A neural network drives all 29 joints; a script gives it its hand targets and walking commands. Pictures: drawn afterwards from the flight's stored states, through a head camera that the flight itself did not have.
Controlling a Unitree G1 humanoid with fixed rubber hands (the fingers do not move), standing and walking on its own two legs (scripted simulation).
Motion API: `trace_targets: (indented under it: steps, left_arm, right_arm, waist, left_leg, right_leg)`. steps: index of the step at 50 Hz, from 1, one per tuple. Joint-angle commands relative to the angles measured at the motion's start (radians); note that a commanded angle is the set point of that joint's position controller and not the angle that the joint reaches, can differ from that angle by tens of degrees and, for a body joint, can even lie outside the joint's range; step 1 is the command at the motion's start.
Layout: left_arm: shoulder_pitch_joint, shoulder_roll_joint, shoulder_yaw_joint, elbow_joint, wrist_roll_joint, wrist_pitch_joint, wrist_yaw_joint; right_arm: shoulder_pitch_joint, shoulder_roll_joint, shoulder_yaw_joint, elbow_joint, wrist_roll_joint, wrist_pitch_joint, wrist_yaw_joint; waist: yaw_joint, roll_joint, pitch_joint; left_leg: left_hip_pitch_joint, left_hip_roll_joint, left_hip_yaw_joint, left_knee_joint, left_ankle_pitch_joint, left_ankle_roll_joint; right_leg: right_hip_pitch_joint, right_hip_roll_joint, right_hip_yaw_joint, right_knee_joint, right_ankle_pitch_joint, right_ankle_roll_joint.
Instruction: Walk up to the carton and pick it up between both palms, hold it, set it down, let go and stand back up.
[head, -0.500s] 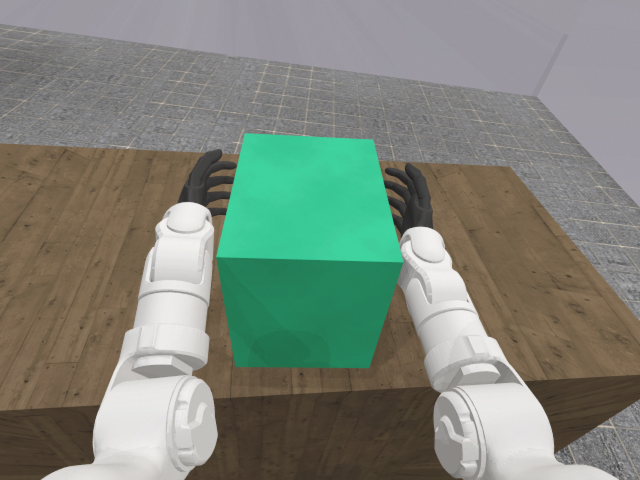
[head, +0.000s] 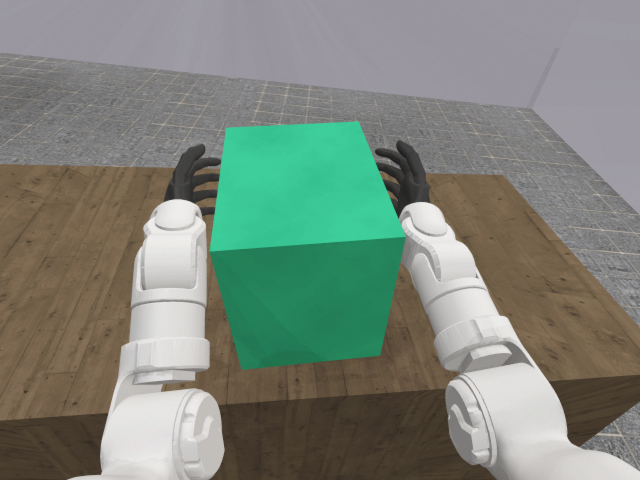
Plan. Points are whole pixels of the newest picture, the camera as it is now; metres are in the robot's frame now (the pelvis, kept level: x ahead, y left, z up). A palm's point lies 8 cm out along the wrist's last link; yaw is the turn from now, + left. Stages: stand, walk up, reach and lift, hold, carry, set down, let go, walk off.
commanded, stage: reach and lift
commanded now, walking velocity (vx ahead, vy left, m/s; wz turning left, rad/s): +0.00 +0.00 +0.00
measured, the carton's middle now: (302, 240) +0.39 -0.01 +0.13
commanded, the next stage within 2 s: hold in 1.14 s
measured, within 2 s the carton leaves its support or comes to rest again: neither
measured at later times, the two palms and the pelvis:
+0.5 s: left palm (179, 190) +0.38 +0.14 +0.22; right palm (417, 179) +0.38 -0.14 +0.24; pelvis +0.00 -0.01 +0.00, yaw +0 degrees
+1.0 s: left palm (180, 178) +0.38 +0.14 +0.23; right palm (420, 162) +0.39 -0.14 +0.26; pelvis +0.01 -0.01 +0.00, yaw +0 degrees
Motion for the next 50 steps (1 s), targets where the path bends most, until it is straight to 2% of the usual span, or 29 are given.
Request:
trace_targets:
  steps: [1, 3, 4, 5, 8, 9, 10, 11, 14, 15, 18, 20, 21, 22, 23, 24, 26, 27, 29, 33, 39, 41, 44, 46, 47, 48, 50]
  left_arm:
    - [-0.72, -0.572, -0.467, -0.162, -0.152, -0.071, -0.122]
    - [-0.731, -0.57, -0.466, -0.157, -0.161, -0.068, -0.116]
    - [-0.737, -0.577, -0.481, -0.166, -0.168, -0.067, -0.113]
    - [-0.724, -0.567, -0.465, -0.151, -0.159, -0.062, -0.11]
    - [-0.739, -0.542, -0.42, -0.12, -0.143, -0.049, -0.12]
    - [-0.758, -0.544, -0.423, -0.134, -0.145, -0.049, -0.121]
    - [-0.78, -0.552, -0.445, -0.165, -0.156, -0.05, -0.118]
    - [-0.78, -0.553, -0.45, -0.149, -0.16, -0.044, -0.119]
    - [-0.789, -0.538, -0.421, -0.129, -0.156, -0.035, -0.126]
    - [-0.779, -0.529, -0.41, -0.108, -0.148, -0.03, -0.128]
    - [-0.765, -0.504, -0.374, -0.081, -0.131, -0.019, -0.137]
    - [-0.784, -0.514, -0.392, -0.13, -0.149, -0.023, -0.133]
    - [-0.808, -0.523, -0.421, -0.17, -0.166, -0.025, -0.128]
    - [-0.801, -0.534, -0.424, -0.154, -0.166, -0.02, -0.125]
    - [-0.798, -0.534, -0.432, -0.158, -0.172, -0.018, -0.126]
    - [-0.779, -0.526, -0.426, -0.137, -0.163, -0.012, -0.128]
    - [-0.762, -0.513, -0.417, -0.141, -0.164, -0.007, -0.135]
    - [-0.753, -0.508, -0.404, -0.148, -0.157, -0.002, -0.135]
    - [-0.779, -0.527, -0.444, -0.219, -0.18, -0.001, -0.129]
    - [-0.832, -0.538, -0.484, -0.226, -0.203, 0.003, -0.113]
    - [-0.868, -0.545, -0.454, -0.146, -0.204, 0.011, -0.083]
    - [-0.859, -0.541, -0.447, -0.141, -0.206, 0.017, -0.08]
    - [-0.87, -0.549, -0.464, -0.177, -0.236, 0.018, -0.08]
    - [-0.82, -0.514, -0.407, -0.123, -0.208, 0.028, -0.092]
    - [-0.833, -0.512, -0.409, -0.149, -0.209, 0.026, -0.099]
    - [-0.824, -0.492, -0.384, -0.121, -0.191, 0.034, -0.106]
    - [-0.841, -0.499, -0.399, -0.16, -0.2, 0.035, -0.114]
  right_arm:
    - [-0.808, 0.618, 0.324, -0.335, 0.077, -0.038, 0.079]
    - [-0.816, 0.635, 0.332, -0.334, 0.08, -0.024, 0.076]
    - [-0.813, 0.633, 0.329, -0.337, 0.084, -0.018, 0.075]
    - [-0.809, 0.635, 0.338, -0.327, 0.082, -0.01, 0.074]
    - [-0.805, 0.639, 0.302, -0.267, 0.066, 0.012, 0.072]
    - [-0.819, 0.643, 0.303, -0.271, 0.068, 0.012, 0.073]
    - [-0.818, 0.644, 0.299, -0.27, 0.074, 0.014, 0.075]
    - [-0.827, 0.639, 0.296, -0.275, 0.076, 0.015, 0.072]
    - [-0.83, 0.641, 0.285, -0.238, 0.081, 0.039, 0.064]
    - [-0.824, 0.635, 0.283, -0.229, 0.081, 0.044, 0.062]
    - [-0.841, 0.632, 0.289, -0.219, 0.089, 0.055, 0.059]
    - [-0.866, 0.641, 0.323, -0.26, 0.126, 0.05, 0.058]
    - [-0.875, 0.65, 0.338, -0.289, 0.139, 0.051, 0.054]
    - [-0.87, 0.639, 0.334, -0.275, 0.145, 0.058, 0.05]
    - [-0.875, 0.643, 0.337, -0.297, 0.148, 0.06, 0.045]
    - [-0.847, 0.629, 0.329, -0.271, 0.144, 0.072, 0.04]
    - [-0.831, 0.625, 0.332, -0.274, 0.152, 0.084, 0.036]
    - [-0.826, 0.626, 0.342, -0.28, 0.162, 0.09, 0.034]
    - [-0.837, 0.623, 0.362, -0.324, 0.195, 0.092, 0.033]
    - [-0.845, 0.627, 0.348, -0.322, 0.188, 0.111, 0.042]
    - [-0.893, 0.635, 0.299, -0.246, 0.168, 0.135, 0.064]
    - [-0.897, 0.638, 0.304, -0.241, 0.178, 0.141, 0.063]
    - [-0.916, 0.645, 0.339, -0.288, 0.212, 0.148, 0.048]
    - [-0.892, 0.637, 0.346, -0.261, 0.219, 0.166, 0.036]
    - [-0.88, 0.638, 0.345, -0.252, 0.225, 0.171, 0.031]
    - [-0.866, 0.629, 0.335, -0.226, 0.225, 0.18, 0.028]
    - [-0.874, 0.633, 0.332, -0.26, 0.23, 0.179, 0.024]
  waist:
    - [-0.003, 0.082, -0.463]
    - [-0.001, 0.065, -0.44]
    - [-0.008, 0.077, -0.463]
    - [0.003, 0.071, -0.449]
    - [0.001, 0.052, -0.393]
    - [0.004, 0.057, -0.426]
    - [-0.008, 0.082, -0.447]
    - [-0.012, 0.087, -0.449]
    - [-0.014, 0.066, -0.414]
    - [-0.014, 0.075, -0.407]
    - [0.004, 0.063, -0.378]
    - [0.015, 0.071, -0.438]
    - [0.0, 0.085, -0.488]
    - [-0.007, 0.095, -0.466]
    - [-0.013, 0.081, -0.47]
    - [-0.024, 0.078, -0.431]
    - [-0.023, 0.06, -0.42]
    - [-0.012, 0.066, -0.416]
    - [-0.02, 0.106, -0.464]
    - [-0.024, 0.119, -0.447]
    - [-0.002, 0.104, -0.418]
    - [-0.002, 0.101, -0.452]
    - [-0.018, 0.089, -0.527]
    - [-0.001, 0.056, -0.445]
    - [-0.009, 0.064, -0.459]
    - [-0.006, 0.071, -0.428]
    - [-0.018, 0.083, -0.459]
  left_leg:
    - [0.339, -0.034, -0.041, 0.039, 0.235, -0.026]
    - [0.326, -0.039, -0.039, 0.038, 0.221, -0.019]
    - [0.332, -0.036, -0.04, 0.036, 0.214, -0.021]
    - [0.325, -0.037, -0.036, 0.034, 0.211, -0.015]
    - [0.284, -0.039, -0.032, 0.007, 0.125, 0.004]
    - [0.286, -0.04, -0.031, 0.01, 0.124, 0.004]
    - [0.302, -0.037, -0.031, 0.016, 0.149, -0.007]
    - [0.307, -0.04, -0.032, 0.024, 0.162, -0.011]
    - [0.282, -0.043, -0.031, 0.014, 0.131, -0.005]
    - [0.276, -0.047, -0.029, 0.013, 0.129, -0.005]
    - [0.256, -0.05, -0.024, 0.008, 0.113, 0.001]
    - [0.272, -0.048, -0.027, 0.024, 0.184, -0.006]
    - [0.302, -0.05, -0.033, 0.047, 0.233, -0.015]
    - [0.31, -0.049, -0.036, 0.052, 0.251, -0.025]
    - [0.315, -0.049, -0.038, 0.056, 0.255, -0.025]
    - [0.311, -0.048, -0.039, 0.051, 0.239, -0.025]
    - [0.291, -0.049, -0.042, 0.039, 0.211, -0.017]
    - [0.288, -0.051, -0.04, 0.039, 0.224, -0.016]
    - [0.315, -0.049, -0.046, 0.058, 0.293, -0.037]
    - [0.303, -0.039, -0.048, 0.049, 0.232, -0.047]
    - [0.24, -0.024, -0.053, 0.015, 0.095, -0.023]
    - [0.247, -0.03, -0.053, 0.025, 0.114, -0.019]
    - [0.284, -0.041, -0.06, 0.062, 0.212, -0.031]
    - [0.261, -0.047, -0.052, 0.05, 0.196, -0.019]
    - [0.26, -0.047, -0.056, 0.046, 0.191, -0.021]
    - [0.249, -0.049, -0.052, 0.038, 0.172, -0.02]
    - [0.262, -0.048, -0.051, 0.048, 0.21, -0.03]
  right_leg:
    - [-0.124, 0.068, -0.023, -0.035, 0.188, 0.053]
    - [-0.127, 0.069, -0.022, -0.039, 0.187, 0.058]
    - [-0.129, 0.069, -0.021, -0.036, 0.181, 0.058]
    - [-0.128, 0.07, -0.02, -0.038, 0.177, 0.057]
    - [-0.152, 0.05, -0.006, -0.05, 0.112, 0.062]
    - [-0.148, 0.055, -0.009, -0.044, 0.107, 0.059]
    - [-0.15, 0.055, -0.009, -0.036, 0.126, 0.059]
    - [-0.147, 0.056, -0.012, -0.04, 0.137, 0.058]
    - [-0.135, 0.057, -0.008, -0.041, 0.128, 0.065]
    - [-0.129, 0.049, -0.003, -0.045, 0.137, 0.066]
    - [-0.11, 0.049, -0.003, -0.046, 0.144, 0.073]
    - [-0.091, 0.06, -0.004, -0.027, 0.205, 0.074]
    - [-0.083, 0.061, -0.005, -0.02, 0.251, 0.076]
    - [-0.094, 0.067, -0.007, -0.024, 0.254, 0.072]
    - [-0.09, 0.069, -0.007, -0.025, 0.258, 0.072]
    - [-0.103, 0.066, -0.007, -0.03, 0.25, 0.072]
    - [-0.095, 0.065, -0.003, -0.031, 0.244, 0.076]
    - [-0.086, 0.063, 0.0, -0.028, 0.262, 0.08]
    - [-0.076, 0.071, -0.005, -0.018, 0.303, 0.074]
    - [-0.133, 0.08, -0.013, -0.029, 0.197, 0.065]
    - [-0.177, 0.081, -0.006, -0.033, 0.068, 0.057]
    - [-0.167, 0.076, 0.005, -0.03, 0.097, 0.062]
    - [-0.123, 0.083, 0.01, -0.018, 0.216, 0.068]
    - [-0.117, 0.08, 0.013, -0.025, 0.243, 0.081]
    - [-0.102, 0.078, 0.014, -0.022, 0.246, 0.083]
    - [-0.1, 0.074, 0.015, -0.026, 0.232, 0.083]
    - [-0.091, 0.078, 0.013, -0.022, 0.269, 0.083]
